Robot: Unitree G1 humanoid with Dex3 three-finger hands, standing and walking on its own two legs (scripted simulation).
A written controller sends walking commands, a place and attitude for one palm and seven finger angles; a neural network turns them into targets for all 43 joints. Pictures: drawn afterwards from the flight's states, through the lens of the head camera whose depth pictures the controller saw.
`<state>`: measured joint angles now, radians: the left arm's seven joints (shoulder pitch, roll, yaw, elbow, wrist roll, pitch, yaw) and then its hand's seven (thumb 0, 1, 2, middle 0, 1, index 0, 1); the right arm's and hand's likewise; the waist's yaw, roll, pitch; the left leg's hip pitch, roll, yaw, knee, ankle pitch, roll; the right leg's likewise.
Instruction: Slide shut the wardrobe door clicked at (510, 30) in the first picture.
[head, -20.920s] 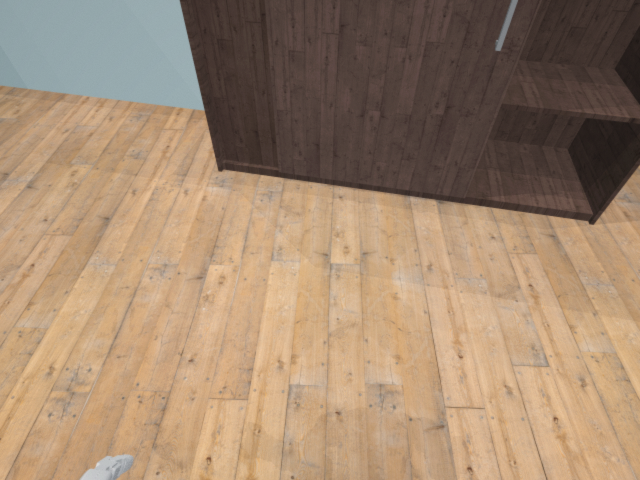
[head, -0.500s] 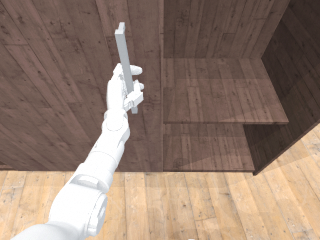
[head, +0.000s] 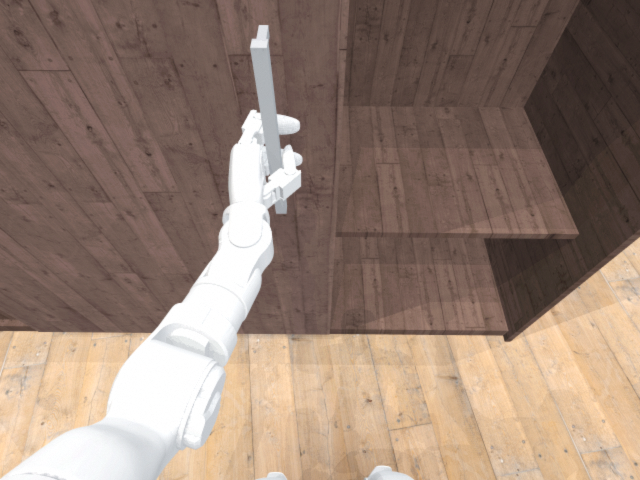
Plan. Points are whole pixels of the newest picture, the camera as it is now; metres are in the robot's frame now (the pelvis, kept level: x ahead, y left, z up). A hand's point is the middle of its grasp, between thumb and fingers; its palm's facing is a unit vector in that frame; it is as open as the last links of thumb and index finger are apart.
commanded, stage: step sideways, sliding the door along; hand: left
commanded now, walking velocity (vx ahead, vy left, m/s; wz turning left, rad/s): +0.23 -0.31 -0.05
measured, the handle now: (273, 136) +0.52 +0.06 +0.12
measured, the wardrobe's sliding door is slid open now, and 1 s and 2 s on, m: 0.56 0.52 0.24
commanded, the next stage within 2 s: none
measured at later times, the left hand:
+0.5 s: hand (295, 172) +0.47 +0.03 +0.11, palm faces +0.02 -0.99 -0.17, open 5.6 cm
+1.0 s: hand (327, 169) +0.47 -0.01 +0.10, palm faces +0.26 -0.95 -0.19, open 5.6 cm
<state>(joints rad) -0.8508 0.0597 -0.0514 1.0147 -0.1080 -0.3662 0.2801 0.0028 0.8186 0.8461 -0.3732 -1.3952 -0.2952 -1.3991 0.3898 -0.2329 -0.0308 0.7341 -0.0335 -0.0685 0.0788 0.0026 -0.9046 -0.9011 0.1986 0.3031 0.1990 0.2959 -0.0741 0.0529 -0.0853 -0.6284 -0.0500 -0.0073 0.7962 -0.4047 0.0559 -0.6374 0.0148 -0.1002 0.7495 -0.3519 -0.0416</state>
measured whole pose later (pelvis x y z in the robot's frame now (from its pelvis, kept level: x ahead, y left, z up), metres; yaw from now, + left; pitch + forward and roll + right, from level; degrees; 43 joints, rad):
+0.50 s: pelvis +0.02 -0.07 +0.02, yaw +2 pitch +1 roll +0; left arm -0.84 0.16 -0.03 0.98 -0.13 -0.16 0.10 0.02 0.77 0.84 -0.39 -1.35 -0.33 -1.40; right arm 0.27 -0.21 -0.01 0.72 0.04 0.02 -0.07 0.00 -0.90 -0.90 0.20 0.30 0.20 0.30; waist -0.01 0.08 0.12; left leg -0.33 0.05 -0.02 0.76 -0.38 -0.01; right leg -0.34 0.07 -0.11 0.63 -0.31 -0.10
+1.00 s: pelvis +0.08 -0.21 +0.02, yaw +9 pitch -3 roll +1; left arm -0.64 0.17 -0.01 0.61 -0.12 -0.09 0.14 0.00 0.78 0.87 -0.42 -1.38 -0.25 -1.50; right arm 0.14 -0.22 -0.03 0.64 0.06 -0.02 -0.05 0.01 -0.90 -0.90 0.20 0.30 0.20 0.30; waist 0.06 0.10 0.24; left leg -0.32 0.10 -0.03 0.95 -0.53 -0.04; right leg -0.35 -0.04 -0.07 0.67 -0.28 -0.03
